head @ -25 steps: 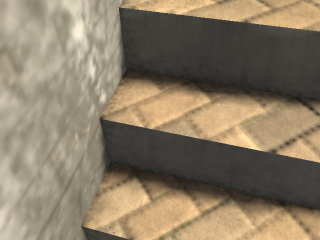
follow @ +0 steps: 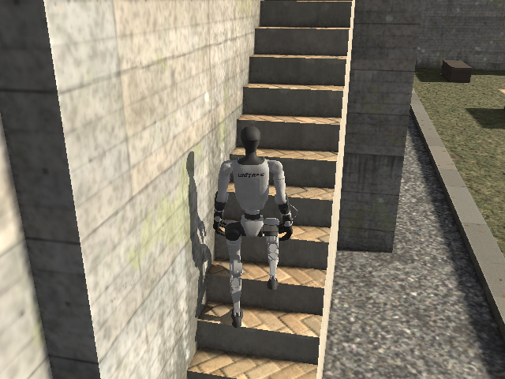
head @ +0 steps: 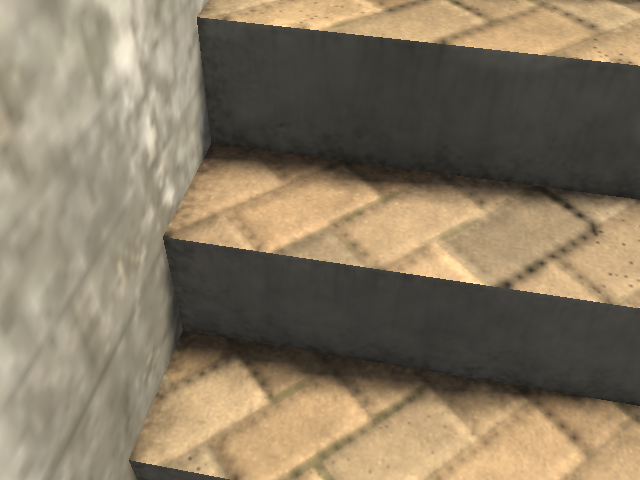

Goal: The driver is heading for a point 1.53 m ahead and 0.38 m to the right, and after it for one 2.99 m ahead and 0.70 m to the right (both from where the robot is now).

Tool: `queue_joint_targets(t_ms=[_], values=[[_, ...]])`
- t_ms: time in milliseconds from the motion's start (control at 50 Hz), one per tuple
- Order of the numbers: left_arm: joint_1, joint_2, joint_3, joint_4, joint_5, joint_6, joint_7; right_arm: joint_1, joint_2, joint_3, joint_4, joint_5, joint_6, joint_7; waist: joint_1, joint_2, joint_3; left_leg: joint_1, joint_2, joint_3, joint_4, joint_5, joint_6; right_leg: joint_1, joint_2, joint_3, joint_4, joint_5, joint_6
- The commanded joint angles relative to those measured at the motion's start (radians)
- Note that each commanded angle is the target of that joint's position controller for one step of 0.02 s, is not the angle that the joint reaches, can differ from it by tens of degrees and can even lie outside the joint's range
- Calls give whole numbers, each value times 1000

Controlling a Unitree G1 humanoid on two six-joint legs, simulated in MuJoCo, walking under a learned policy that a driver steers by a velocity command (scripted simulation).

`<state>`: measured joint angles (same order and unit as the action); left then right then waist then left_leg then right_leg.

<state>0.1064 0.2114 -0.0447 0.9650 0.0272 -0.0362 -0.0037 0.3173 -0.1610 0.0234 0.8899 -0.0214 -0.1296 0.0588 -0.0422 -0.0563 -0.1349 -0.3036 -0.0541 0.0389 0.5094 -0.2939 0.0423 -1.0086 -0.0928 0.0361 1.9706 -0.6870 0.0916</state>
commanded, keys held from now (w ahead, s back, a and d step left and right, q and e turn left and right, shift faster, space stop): no key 0.70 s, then w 0.30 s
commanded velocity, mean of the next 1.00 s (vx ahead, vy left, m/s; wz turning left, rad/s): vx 0.07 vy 0.00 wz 0.00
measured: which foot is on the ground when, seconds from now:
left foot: down 0.00-0.78, up 0.80-1.00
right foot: down 0.00-0.08, up 0.10-0.18, down 0.20-1.00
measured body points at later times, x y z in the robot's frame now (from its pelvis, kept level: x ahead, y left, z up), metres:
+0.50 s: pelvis -0.04 -0.04 +0.00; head -0.05 -0.04 +0.45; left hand +0.05 +0.18 -0.15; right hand +0.09 -0.23 -0.13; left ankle -0.02 +0.10 -0.73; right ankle -0.07 -0.13 -0.73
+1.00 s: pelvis -0.02 +0.00 +0.01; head -0.03 +0.01 +0.46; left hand -0.06 +0.23 -0.16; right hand +0.12 -0.22 -0.11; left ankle +0.00 +0.11 -0.69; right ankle -0.07 -0.12 -0.73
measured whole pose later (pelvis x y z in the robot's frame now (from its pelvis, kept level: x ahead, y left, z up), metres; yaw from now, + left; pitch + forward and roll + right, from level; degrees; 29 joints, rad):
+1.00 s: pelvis -0.02 +0.00 +0.01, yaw +1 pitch +2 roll +1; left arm 0.41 0.19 0.06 1.07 0.05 -0.06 0.01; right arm 0.17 -0.16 -0.02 0.93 -0.05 -0.06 0.04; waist 0.05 -0.06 -0.08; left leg -0.47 0.01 0.04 0.83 -0.35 0.06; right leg -0.19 -0.03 -0.04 0.49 -0.35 -0.11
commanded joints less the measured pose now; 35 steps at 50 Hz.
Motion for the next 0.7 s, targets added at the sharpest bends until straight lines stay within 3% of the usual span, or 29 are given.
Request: queue_joint_targets(t_ms=[20, 40, 60, 80, 100, 120, 140, 160, 180, 200, 220, 240, 260, 280, 300, 320, 360, 380, 420, 440, 460, 480, 500, 520, 540, 580, 600, 620, 700], values=[[3, 18, 0, -44, -10, -29, -27, -105, -12, 28, -107, 8, -25, 6, 69, 21, 10, 68, 190, -196, -104, 316, 64, 90, -36, 113, -279, 200, -17], [-16, 3, -6, -47, -10, -27, -40, -110, -36, 24, -111, 7, -18, 2, 66, 3, 16, 48, 155, -143, -91, 367, 37, 156, -27, 79, -381, 178, -18], [36, -16, -7, -16, -3, -27, -67, -202, -51, 16, -134, 2, -11, -13, 102, -45, -4, -21, 112, -43, -28, 513, 16, 345, -43, 22, -521, 372, -17], [42, -2, -2, -8, -13, -31, -85, -198, -78, 8, -136, 5, -1, -25, 101, -106, -29, -46, 68, 21, 24, 530, -10, 470, -25, -9, -679, 527, -23], [66, -24, 4, 37, -22, -30, -89, -132, -82, 3, -122, 10, 6, -23, 88, -12, -9, -108, 59, 40, -10, 542, 6, 563, -9, -45, -707, 569, -14], [109, -54, 8, 62, -13, -15, -92, -244, -117, -13, -140, 36, 5, -14, 152, 111, 58, -110, 84, 45, -9, 559, 50, 594, 18, -107, -833, 517, 11], [90, -47, 13, 50, -11, -3, -97, -319, -108, -12, -153, 44, 2, 9, 161, 125, 48, -62, 109, 39, 28, 606, 80, 640, 53, -150, -994, 448, 17], [77, -27, 22, 41, -15, 6, -90, -316, -94, -9, -144, 46, 9, 36, 153, 142, 26, 34, 123, 10, 68, 683, 99, 661, 66, -163, -1212, 428, 4], [74, 4, 28, 50, -28, -2, -60, -281, -61, -7, -147, 44, 30, 64, 106, 161, 11, 148, 170, -59, 111, 734, 120, 651, 56, -125, -1450, 557, -23], [77, 33, 30, 51, -22, -26, -29, -131, -32, -9, -110, 38, 66, 88, 29, 122, -38, 179, 201, -104, 169, 659, 104, 733, 2, -45, -1491, 924, -68], [-31, 77, 38, -13, -16, -59, -30, -8, 19, -3, -99, 18, 88, 76, -117, -2, -130, 119, 165, -82, 163, 365, 67, 868, -14, 2, -1424, 1209, -141], [-138, 71, 42, -31, -35, -72, -46, -71, 12, -3, -116, 20, 77, 56, -137, -65, -98, 43, 138, -63, 98, 187, 8, 907, -20, -24, -1359, 1151, -171], [-146, -8, 32, -24, -38, -62, -71, -190, -25, -6, -129, 20, 64, 49, -85, -3, -7, 34, 127, -48, 43, 186, -22, 794, -34, -8, -1386, 897, -173], [-56, -72, 30, 10, -25, -52, -90, -268, -21, -2, -145, 17, 53, 43, -26, 15, 47, 25, 122, -37, 75, 165, -16, 733, -31, 16, -1436, 740, -175], [-32, -53, 42, 22, -31, -49, -98, -296, -15, 4, -128, 15, 53, 40, -3, -15, 102, -71, 128, -33, 76, 172, -5, 787, -22, 9, -1429, 739, -181], [-8, -25, 52, 24, -33, -46, -104, -285, -21, 6, -113, 15, 55, 36, 7, -11, 102, -112, 125, -21, 72, 162, -14, 833, -17, 25, -1429, 796, -185], [40, 26, 67, 34, -21, -54, -93, -293, -13, 8, -106, 2, 62, 34, 14, 31, 44, -112, 109, -21, 81, 178, -17, 915, -11, 5, -1406, 907, -188], [70, 36, 77, 32, -19, -45, -80, -317, -3, 11, -102, -1, 63, 38, 28, 39, 47, -105, 117, -29, 56, 154, -17, 916, 3, -4, -1427, 810, -187], [83, 7, 79, 31, -16, -30, -79, -311, 14, 16, -79, 5, 60, 44, 35, 43, 90, -111, 123, -36, 41, 112, -21, 879, 13, -5, -1470, 627, -188], [107, 29, 77, -51, -12, -37, 24, -108, -141, -37, -26, 62, 74, -71, 23, 58, 90, -66, 182, -63, 11, 120, 8, 815, -54, 83, -1527, 855, -207], [76, 38, 74, -48, -15, -38, 56, -96, -116, -28, -17, 57, 88, -113, 9, 43, 104, -66, 186, -77, -4, 99, 4, 822, -46, 77, -1525, 859, -210], [68, 30, 71, -59, -16, -37, 67, -105, -94, -23, -22, 48, 96, -129, 14, 45, 113, -73, 187, -78, -11, 81, 4, 811, -38, 73, -1527, 819, -210], [44, -59, 52, -10, -34, -35, -21, -300, 83, 19, -70, -5, 88, -18, -13, 19, 49, -81, 137, -60, 2, 38, -50, 894, -1, 41, -1525, 503, -159], [86, -47, 63, -11, -21, -25, -57, -276, 70, 18, -58, -20, 81, 33, 36, 71, 108, -92, 126, -61, -23, 27, -49, 839, 14, 42, -1568, 312, -165], [137, -29, 73, 8, -19, -18, -75, -243, 40, 10, -36, -17, 78, 48, 42, 70, 156, -127, 115, -43, -40, -3, -46, 836, 29, 36, -1596, 254, -176], [154, -9, 89, 18, -16, -11, -82, -226, 9, 4, -20, -12, 64, 51, 37, 77, 165, -134, 116, -34, -40, 7, -41, 838, 28, 32, -1597, 258, -193], [148, -41, 84, 11, -5, -16, -79, -230, 6, 5, -8, -13, 57, 43, 39, 59, 153, -147, 116, -42, -38, 10, -34, 851, 30, 19, -1584, 274, -192], [148, -62, 79, 9, -8, -21, -78, -231, 6, 4, -5, -16, 54, 39, 39, 51, 145, -144, 116, -43, -35, 13, -29, 850, 32, 18, -1580, 290, -192], [190, -50, 82, 24, -16, -22, -79, -226, 2, 7, 6, -10, 48, 46, 29, 63, 159, -127, 113, -36, -34, 26, -15, 828, 50, -3, -1565, 355, -193]])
